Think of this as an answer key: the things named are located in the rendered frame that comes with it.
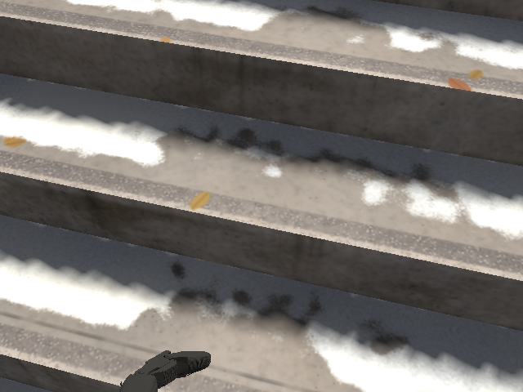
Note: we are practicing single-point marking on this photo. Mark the robot left hand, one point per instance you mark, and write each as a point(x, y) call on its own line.
point(165, 368)

